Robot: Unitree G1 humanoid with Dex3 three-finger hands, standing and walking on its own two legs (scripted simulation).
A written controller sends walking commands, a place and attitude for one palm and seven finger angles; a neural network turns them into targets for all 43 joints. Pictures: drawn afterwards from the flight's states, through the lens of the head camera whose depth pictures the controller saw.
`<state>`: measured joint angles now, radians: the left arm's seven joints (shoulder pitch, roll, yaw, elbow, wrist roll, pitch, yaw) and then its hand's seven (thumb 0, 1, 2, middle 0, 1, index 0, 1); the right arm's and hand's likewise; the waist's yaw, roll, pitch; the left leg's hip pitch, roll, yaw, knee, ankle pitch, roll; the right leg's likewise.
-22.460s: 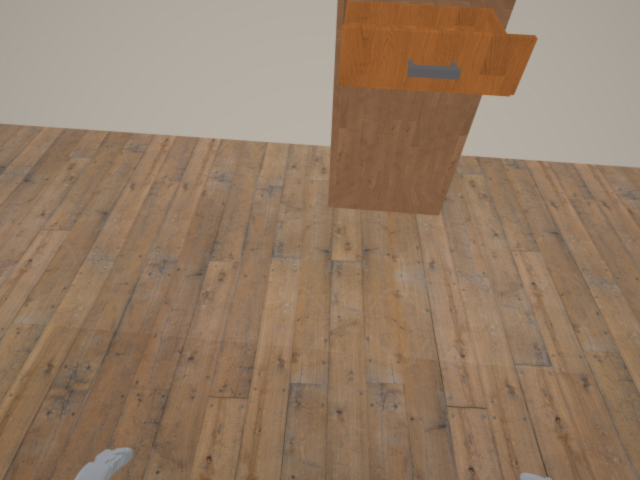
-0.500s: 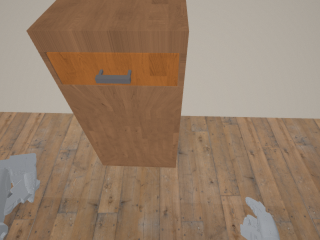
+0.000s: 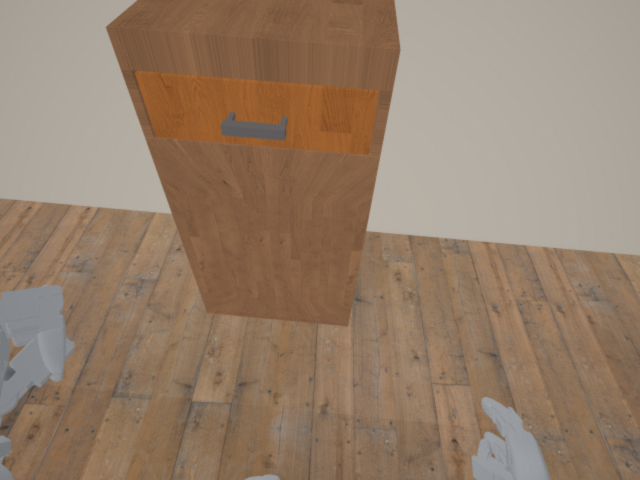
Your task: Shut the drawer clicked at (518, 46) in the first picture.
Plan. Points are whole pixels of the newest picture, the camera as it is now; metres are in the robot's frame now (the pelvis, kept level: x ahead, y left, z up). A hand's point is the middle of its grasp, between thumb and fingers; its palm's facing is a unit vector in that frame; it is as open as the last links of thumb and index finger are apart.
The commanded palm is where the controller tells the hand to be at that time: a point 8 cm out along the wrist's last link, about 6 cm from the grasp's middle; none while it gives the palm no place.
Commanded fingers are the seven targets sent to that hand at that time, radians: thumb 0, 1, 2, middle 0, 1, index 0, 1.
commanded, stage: step back with the hand held close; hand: left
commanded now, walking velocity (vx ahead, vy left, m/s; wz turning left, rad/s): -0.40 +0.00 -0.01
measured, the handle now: (256, 124) +0.71 +0.18 +0.05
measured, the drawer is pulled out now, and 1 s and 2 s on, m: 0.00 0.00 0.00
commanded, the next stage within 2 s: stop stepping back and stand still in 0.54 s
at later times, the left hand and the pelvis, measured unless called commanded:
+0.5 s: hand out of the picture +0.10 +0.25 +0.19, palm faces +0.37 -0.81 -0.45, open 3.3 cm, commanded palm +0.04 +0.30 +0.19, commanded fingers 0.00 0.90 0.90 -1.40 -1.60 -1.40 -1.60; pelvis -0.07 +0.01 +0.00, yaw +4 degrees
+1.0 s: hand out of the picture +0.00 +0.34 +0.18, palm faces +0.52 -0.81 -0.25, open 3.3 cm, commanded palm -0.07 +0.35 +0.19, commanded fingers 0.00 0.90 0.90 -1.40 -1.60 -1.40 -1.60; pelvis -0.19 +0.06 +0.00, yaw +2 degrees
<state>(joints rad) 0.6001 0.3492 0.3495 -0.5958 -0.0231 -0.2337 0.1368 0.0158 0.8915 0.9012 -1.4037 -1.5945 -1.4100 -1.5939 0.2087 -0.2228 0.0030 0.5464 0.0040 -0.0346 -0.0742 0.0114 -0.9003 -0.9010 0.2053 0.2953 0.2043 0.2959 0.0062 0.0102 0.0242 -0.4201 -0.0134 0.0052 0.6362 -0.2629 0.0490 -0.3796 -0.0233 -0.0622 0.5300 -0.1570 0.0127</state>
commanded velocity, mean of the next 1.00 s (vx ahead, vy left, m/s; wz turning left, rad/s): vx -0.15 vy -0.01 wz -0.05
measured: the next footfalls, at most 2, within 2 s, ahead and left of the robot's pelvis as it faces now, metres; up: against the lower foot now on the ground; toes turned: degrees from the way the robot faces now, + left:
right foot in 0.18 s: +0.00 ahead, -0.13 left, +0.00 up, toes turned +7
right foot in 0.76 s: -0.19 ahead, -0.11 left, +0.00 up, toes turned +2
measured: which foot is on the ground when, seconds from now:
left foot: down 0.00-0.76, up 0.78-0.90, down 0.92-1.00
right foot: down 0.00-0.06, up 0.08-0.16, down 0.18-0.52, up 0.54-0.74, down 0.76-0.92, up 0.94-1.00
